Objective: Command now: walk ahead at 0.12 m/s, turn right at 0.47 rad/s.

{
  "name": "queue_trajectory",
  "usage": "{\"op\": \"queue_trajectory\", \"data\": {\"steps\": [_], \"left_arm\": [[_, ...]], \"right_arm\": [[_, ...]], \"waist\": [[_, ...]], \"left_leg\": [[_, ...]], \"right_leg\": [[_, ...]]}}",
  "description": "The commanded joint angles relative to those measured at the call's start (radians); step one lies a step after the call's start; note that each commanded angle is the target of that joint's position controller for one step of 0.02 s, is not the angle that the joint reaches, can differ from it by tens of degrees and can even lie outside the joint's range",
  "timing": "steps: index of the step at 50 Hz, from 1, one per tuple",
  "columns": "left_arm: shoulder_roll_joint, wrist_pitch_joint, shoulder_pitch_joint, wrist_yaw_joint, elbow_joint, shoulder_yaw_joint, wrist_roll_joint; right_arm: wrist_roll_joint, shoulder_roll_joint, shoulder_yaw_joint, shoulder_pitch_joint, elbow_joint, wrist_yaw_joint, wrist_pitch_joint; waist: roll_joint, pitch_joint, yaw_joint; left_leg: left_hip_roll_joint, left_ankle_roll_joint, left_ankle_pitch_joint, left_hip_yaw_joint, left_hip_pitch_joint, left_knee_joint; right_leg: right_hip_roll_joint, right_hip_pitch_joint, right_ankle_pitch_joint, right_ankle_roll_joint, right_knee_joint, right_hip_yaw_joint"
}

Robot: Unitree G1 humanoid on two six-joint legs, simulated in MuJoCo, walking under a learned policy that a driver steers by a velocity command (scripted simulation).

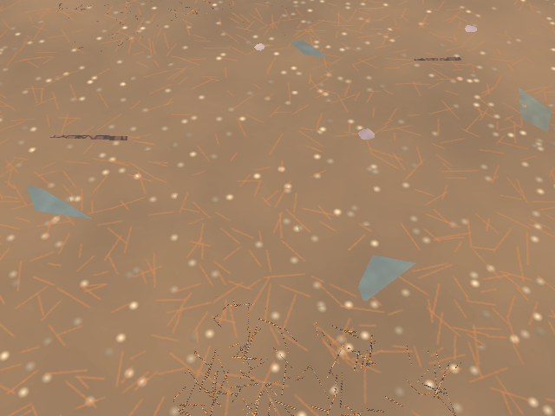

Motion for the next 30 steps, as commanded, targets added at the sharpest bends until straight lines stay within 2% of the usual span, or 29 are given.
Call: {"op": "queue_trajectory", "data": {"steps": [1, 2, 3, 4, 5, 6, 7, 8, 9, 12, 16, 19, 23, 25, 26, 27, 28, 29, 30], "left_arm": [[0.09, -0.019, 0.133, 0.007, -0.035, 0.03, 0.007], [0.124, -0.034, 0.213, 0.016, -0.021, 0.042, 0.012], [0.255, -0.042, 0.247, 0.029, -0.032, 0.074, 0.009], [0.31, -0.022, 0.25, 0.035, -0.035, 0.095, -0.038], [0.274, -0.005, 0.209, 0.034, -0.056, 0.091, -0.061], [0.215, 0.009, 0.133, 0.04, -0.068, 0.074, -0.049], [0.168, 0.02, 0.077, 0.044, -0.071, 0.058, -0.039], [0.149, 0.024, 0.045, 0.048, -0.077, 0.053, -0.041], [0.144, 0.024, 0.03, 0.047, -0.081, 0.052, -0.033], [0.182, 0.011, 0.043, 0.037, -0.081, 0.064, -0.026], [0.201, 0.025, 0.056, 0.037, -0.086, 0.074, -0.021], [0.21, 0.034, 0.058, 0.035, -0.091, 0.08, -0.016], [0.211, 0.04, 0.038, 0.029, -0.097, 0.085, -0.011], [0.208, 0.045, 0.017, 0.024, -0.099, 0.086, -0.015], [0.205, 0.047, -0.003, 0.024, -0.101, 0.086, -0.022], [0.191, 0.047, -0.015, 0.027, -0.106, 0.082, -0.034], [0.134, 0.044, 0.029, 0.032, -0.112, 0.068, -0.044], [0.131, 0.036, 0.029, 0.04, -0.12, 0.072, -0.043], [0.209, 0.032, 0.004, 0.04, -0.111, 0.089, -0.001]], "right_arm": [[0.003, -0.162, -0.043, -0.003, -0.046, -0.012, 0.012], [0.003, -0.172, -0.047, 0.003, -0.049, -0.009, 0.019], [-0.006, -0.121, -0.036, 0.052, -0.091, -0.003, 0.021], [0.002, -0.091, -0.028, 0.069, -0.123, 0.004, 0.04], [-0.02, -0.108, -0.025, 0.042, -0.11, 0.005, 0.054], [-0.013, -0.111, -0.028, -0.02, -0.119, 0.007, 0.056], [-0.012, -0.115, -0.031, -0.058, -0.123, 0.004, 0.055], [-0.023, -0.121, -0.034, -0.06, -0.13, 0.002, 0.062], [-0.032, -0.112, -0.032, -0.033, -0.119, 0.003, 0.074], [-0.02, -0.09, -0.028, -0.012, -0.119, 0.005, 0.091], [-0.016, -0.103, -0.03, -0.085, -0.149, -0.001, 0.099], [-0.01, -0.108, -0.03, -0.114, -0.165, -0.004, 0.094], [0.004, -0.109, -0.026, -0.094, -0.172, -0.009, 0.077], [0.013, -0.111, -0.025, -0.037, -0.165, -0.014, 0.067], [0.013, -0.11, -0.025, 0.01, -0.155, -0.018, 0.061], [0.008, -0.128, -0.03, 0.051, -0.146, -0.026, 0.054], [-0.008, -0.215, -0.048, 0.034, -0.163, -0.036, 0.05], [-0.018, -0.294, -0.061, -0.082, -0.212, -0.034, 0.054], [-0.03, -0.25, -0.054, -0.096, -0.208, -0.026, 0.056]], "waist": [[0.096, -0.12, 0.057], [0.021, -0.171, 0.107], [-0.17, -0.254, 0.085], [-0.252, -0.38, 0.07], [-0.074, -0.339, 0.076], [-0.027, -0.202, 0.062], [0.017, -0.107, 0.034], [-0.007, -0.082, 0.014], [-0.031, -0.101, 0.006], [-0.034, -0.155, 0.004], [-0.089, -0.145, 0.041], [-0.099, -0.135, 0.056], [-0.11, -0.143, 0.053], [-0.122, -0.144, 0.029], [-0.117, -0.141, 0.0], [-0.09, -0.132, -0.023], [0.082, -0.133, 0.011], [0.256, -0.085, 0.026], [0.151, -0.057, 0.03]], "left_leg": [[0.266, 0.067, 0.961, -0.062, 0.016, 0.229], [0.22, 0.019, 0.803, -0.039, -0.044, 0.43], [0.108, -0.036, 0.191, -0.023, -0.267, 0.735], [-0.072, -0.067, -0.315, -0.171, -0.469, 0.952], [0.011, -0.072, -0.278, -0.278, -0.502, 0.975], [0.03, -0.074, -0.198, -0.279, -0.532, 0.943], [0.056, -0.079, -0.129, -0.281, -0.533, 0.854], [0.068, -0.084, -0.08, -0.282, -0.503, 0.781], [0.054, -0.088, -0.049, -0.269, -0.461, 0.766], [0.037, -0.1, -0.031, -0.274, -0.436, 0.679], [0.031, -0.11, -0.021, -0.291, -0.465, 0.549], [0.017, -0.106, -0.026, -0.301, -0.451, 0.47], [-0.021, -0.077, -0.056, -0.3, -0.354, 0.342], [-0.048, -0.049, -0.057, -0.296, -0.253, 0.208], [-0.056, -0.033, -0.006, -0.289, -0.173, 0.086], [-0.023, -0.018, 0.048, -0.308, -0.078, -0.068], [0.183, 0.027, -0.079, -0.514, -0.021, -0.205], [0.407, 0.124, -0.093, -0.779, -0.091, -0.279], [0.415, 0.175, 0.08, -0.707, -0.206, -0.231]], "right_leg": [[0.055, 0.162, -0.05, -0.055, -0.102, -0.021], [0.034, 0.29, 0.17, -0.09, -0.216, 0.038], [-0.223, 0.493, 0.751, -0.178, -0.169, 0.345], [-0.378, 0.606, 0.885, -0.379, -0.234, 0.648], [-0.36, 0.535, 0.623, -0.367, -0.279, 0.578], [-0.307, 0.406, 0.414, -0.332, -0.322, 0.514], [-0.24, 0.306, 0.29, -0.271, -0.363, 0.453], [-0.188, 0.25, 0.23, -0.229, -0.38, 0.405], [-0.154, 0.225, 0.232, -0.209, -0.38, 0.375], [-0.125, 0.238, 0.211, -0.188, -0.374, 0.371], [-0.111, 0.252, -0.112, -0.17, -0.415, 0.453], [-0.113, 0.253, -0.196, -0.163, -0.422, 0.515], [-0.105, 0.239, -0.144, -0.148, -0.403, 0.574], [-0.092, 0.212, -0.106, -0.123, -0.395, 0.604], [-0.071, 0.178, -0.121, -0.093, -0.381, 0.602], [-0.024, 0.115, -0.2, -0.041, -0.35, 0.573], [0.074, 0.027, -0.35, 0.022, -0.175, 0.459], [0.239, -0.121, -0.393, 0.054, 0.083, 0.209], [0.138, -0.071, -0.372, 0.068, 0.27, 0.216]]}}
Velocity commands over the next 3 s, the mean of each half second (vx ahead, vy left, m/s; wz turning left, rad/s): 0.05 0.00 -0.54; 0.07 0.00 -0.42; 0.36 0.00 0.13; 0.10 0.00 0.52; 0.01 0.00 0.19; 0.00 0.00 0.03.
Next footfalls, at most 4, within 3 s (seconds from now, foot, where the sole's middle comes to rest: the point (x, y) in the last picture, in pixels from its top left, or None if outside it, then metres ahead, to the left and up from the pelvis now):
0.04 right None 0.15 -0.08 -0.77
0.56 left None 0.13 0.11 -0.77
0.98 right None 0.01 -0.06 -0.77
1.44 left None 0.41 -0.05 -0.77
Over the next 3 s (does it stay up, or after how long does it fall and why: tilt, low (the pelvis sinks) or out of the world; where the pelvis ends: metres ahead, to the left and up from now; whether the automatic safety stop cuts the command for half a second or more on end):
stays up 0.36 -0.10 0.01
